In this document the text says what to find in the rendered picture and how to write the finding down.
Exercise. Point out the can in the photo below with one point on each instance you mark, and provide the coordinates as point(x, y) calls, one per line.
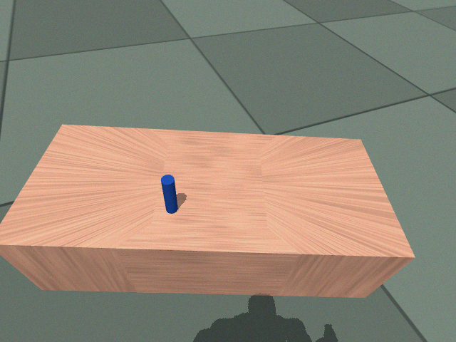
point(169, 192)

